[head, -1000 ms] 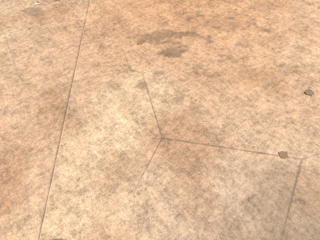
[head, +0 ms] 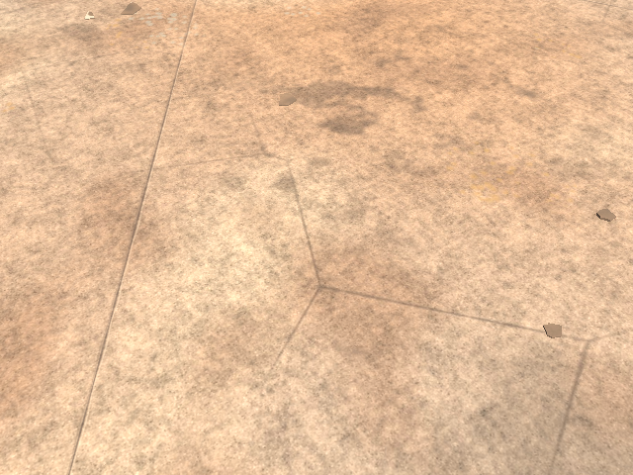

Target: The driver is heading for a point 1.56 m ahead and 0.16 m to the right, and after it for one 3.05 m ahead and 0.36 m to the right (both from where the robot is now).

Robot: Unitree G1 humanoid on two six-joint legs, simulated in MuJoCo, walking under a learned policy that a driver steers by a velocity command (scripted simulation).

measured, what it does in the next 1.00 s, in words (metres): walks ahead: left foot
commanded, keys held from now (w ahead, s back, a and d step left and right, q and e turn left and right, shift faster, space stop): w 1.00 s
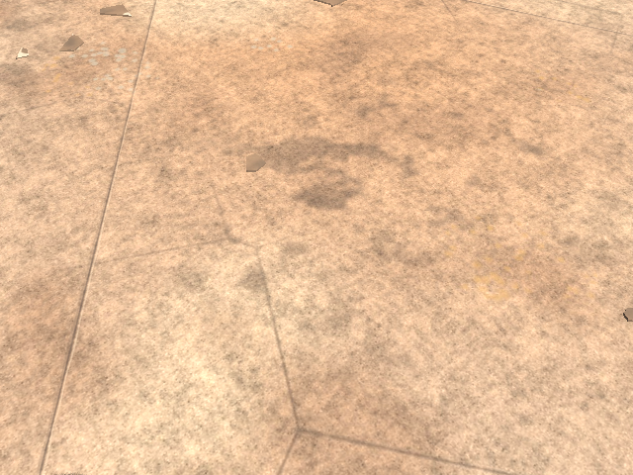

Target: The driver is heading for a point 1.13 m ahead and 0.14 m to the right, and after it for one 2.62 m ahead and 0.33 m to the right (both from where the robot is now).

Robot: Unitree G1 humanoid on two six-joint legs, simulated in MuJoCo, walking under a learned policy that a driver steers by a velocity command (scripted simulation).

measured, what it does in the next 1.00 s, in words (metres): walks ahead: right foot, then left foot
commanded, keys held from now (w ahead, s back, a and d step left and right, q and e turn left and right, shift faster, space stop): w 0.78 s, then w+e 0.22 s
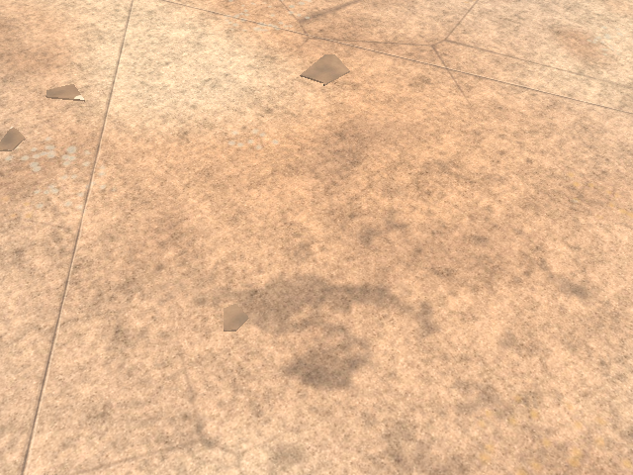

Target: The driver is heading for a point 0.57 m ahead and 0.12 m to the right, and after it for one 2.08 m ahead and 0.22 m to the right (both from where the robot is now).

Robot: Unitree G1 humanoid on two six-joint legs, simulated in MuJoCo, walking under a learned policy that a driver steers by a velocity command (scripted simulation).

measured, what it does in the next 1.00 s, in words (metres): walks ahead: right foot, then left foot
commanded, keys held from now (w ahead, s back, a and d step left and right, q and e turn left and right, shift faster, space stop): w+e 0.46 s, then w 0.18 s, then w+q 0.36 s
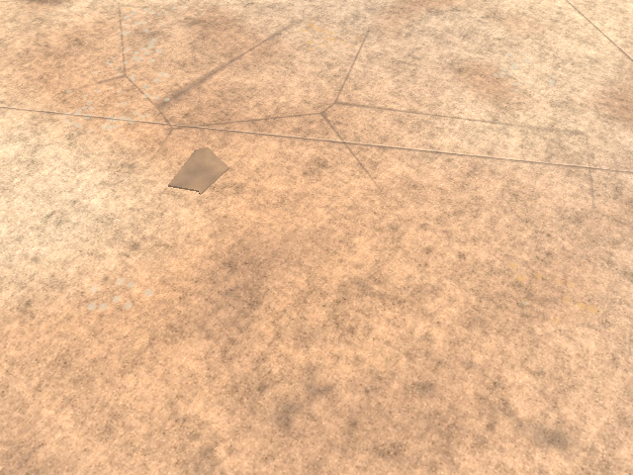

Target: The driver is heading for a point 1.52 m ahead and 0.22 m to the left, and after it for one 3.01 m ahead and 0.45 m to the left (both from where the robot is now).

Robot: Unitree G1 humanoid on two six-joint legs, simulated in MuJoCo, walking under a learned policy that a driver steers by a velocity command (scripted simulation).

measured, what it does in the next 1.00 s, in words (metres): walks ahead, turning left: right foot, then left foot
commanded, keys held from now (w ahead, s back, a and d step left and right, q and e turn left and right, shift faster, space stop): w+q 0.30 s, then w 0.70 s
